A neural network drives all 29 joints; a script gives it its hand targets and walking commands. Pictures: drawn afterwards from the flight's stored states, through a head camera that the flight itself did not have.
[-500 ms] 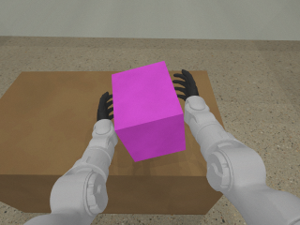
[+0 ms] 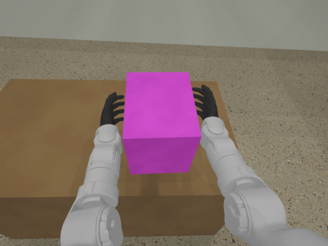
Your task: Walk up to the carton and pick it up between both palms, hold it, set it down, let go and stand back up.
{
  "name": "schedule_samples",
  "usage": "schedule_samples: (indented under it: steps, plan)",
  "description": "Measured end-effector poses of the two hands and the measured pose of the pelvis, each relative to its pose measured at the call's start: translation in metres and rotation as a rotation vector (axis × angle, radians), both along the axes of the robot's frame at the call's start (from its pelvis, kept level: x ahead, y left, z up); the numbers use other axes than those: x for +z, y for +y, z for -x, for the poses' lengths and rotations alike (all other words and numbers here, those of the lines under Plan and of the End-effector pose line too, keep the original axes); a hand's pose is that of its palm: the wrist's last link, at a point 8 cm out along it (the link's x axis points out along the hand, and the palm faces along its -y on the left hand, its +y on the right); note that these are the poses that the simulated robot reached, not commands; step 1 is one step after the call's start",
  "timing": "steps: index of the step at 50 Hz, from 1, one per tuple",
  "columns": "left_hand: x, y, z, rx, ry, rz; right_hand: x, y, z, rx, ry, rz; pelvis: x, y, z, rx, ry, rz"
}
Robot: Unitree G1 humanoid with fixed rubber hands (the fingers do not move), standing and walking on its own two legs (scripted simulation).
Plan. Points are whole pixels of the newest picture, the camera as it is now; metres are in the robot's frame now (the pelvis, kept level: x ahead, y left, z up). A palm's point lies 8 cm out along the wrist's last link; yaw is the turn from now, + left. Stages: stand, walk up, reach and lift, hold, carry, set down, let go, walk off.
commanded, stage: reach and lift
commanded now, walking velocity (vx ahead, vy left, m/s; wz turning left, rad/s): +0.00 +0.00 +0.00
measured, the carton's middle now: (158, 124) +0.41 +0.02 +0.06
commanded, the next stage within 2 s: hold in 1.36 s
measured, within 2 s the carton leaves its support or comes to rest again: neither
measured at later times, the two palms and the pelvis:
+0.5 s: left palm (105, 119) +0.36 +0.14 +0.13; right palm (214, 122) +0.36 -0.11 +0.13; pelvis -0.01 +0.02 +0.00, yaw +1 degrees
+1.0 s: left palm (105, 112) +0.37 +0.14 +0.15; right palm (217, 118) +0.36 -0.12 +0.14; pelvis -0.01 +0.00 +0.00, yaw +2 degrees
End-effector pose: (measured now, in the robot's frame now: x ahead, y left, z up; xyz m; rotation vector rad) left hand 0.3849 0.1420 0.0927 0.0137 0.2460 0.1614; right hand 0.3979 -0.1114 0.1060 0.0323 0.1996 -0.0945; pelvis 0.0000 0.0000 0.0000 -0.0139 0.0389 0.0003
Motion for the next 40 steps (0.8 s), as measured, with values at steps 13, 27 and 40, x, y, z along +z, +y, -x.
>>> schedule_samples:
  steps: [13, 27, 40]
  plan:
    - [0.018, 0.008, 0.01, -0.035, -0.023, -0.033, 0.01, 0.007, 0.018, -0.031, -0.023, -0.013, 0.0, 0.012, -0.003, 0.025, -0.065, 0.017]
    - [0.047, -0.001, 0.022, -0.061, -0.025, -0.072, 0.022, -0.002, 0.039, -0.059, -0.03, -0.017, -0.001, 0.018, 0.011, 0.013, -0.119, 0.013]
    - [0.061, 0.001, 0.026, -0.054, -0.035, -0.071, 0.036, -0.001, 0.039, -0.046, -0.051, -0.015, 0.0, 0.009, 0.013, 0.022, -0.159, 0.004]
